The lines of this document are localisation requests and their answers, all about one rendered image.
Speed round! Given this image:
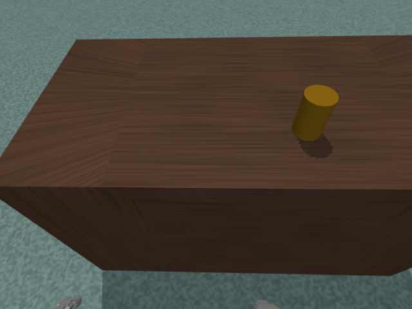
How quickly can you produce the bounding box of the left robot hand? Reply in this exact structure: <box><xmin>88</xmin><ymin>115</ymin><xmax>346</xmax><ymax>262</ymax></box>
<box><xmin>52</xmin><ymin>296</ymin><xmax>82</xmax><ymax>309</ymax></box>

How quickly can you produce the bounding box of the can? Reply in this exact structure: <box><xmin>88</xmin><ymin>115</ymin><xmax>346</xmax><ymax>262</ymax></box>
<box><xmin>292</xmin><ymin>85</ymin><xmax>339</xmax><ymax>141</ymax></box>

